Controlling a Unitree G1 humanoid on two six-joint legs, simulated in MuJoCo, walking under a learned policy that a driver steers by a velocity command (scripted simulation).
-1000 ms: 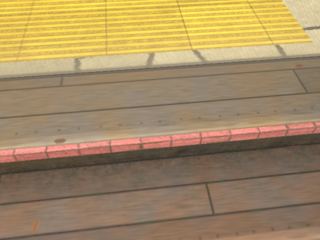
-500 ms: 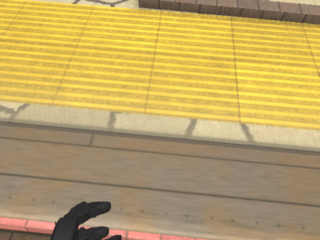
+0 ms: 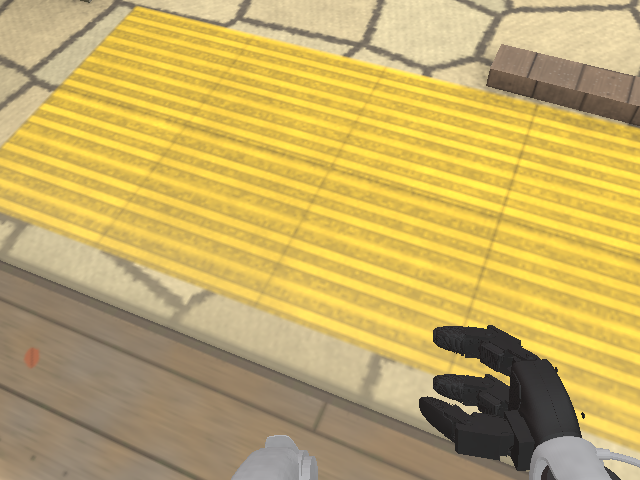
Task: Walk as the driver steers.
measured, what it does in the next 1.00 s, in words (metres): climbs, turning right: right foot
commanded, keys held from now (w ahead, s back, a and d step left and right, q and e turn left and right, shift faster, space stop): w+e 1.00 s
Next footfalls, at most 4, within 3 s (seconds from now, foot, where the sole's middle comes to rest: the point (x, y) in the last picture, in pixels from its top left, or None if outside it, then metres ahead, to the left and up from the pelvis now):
0.58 right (434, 432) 0.45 -0.11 -0.62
1.06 left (433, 250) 0.84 -0.12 -0.62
1.56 right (596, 260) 0.83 -0.45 -0.62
2.08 left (569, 143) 1.15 -0.45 -0.62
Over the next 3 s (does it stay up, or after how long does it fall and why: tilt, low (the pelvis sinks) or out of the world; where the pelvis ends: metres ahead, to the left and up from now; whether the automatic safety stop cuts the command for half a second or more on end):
stays up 1.51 -0.69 0.18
